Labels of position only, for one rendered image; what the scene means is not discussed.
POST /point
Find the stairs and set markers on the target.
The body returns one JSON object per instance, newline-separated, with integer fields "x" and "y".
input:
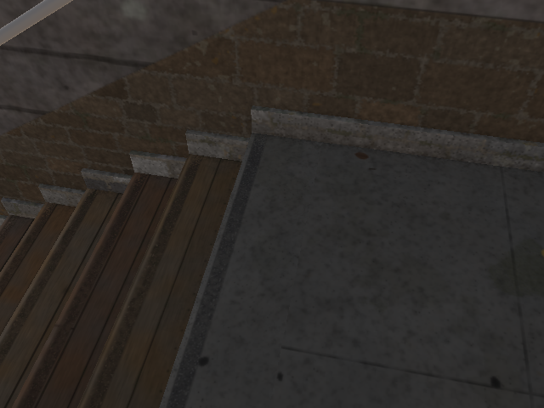
{"x": 95, "y": 299}

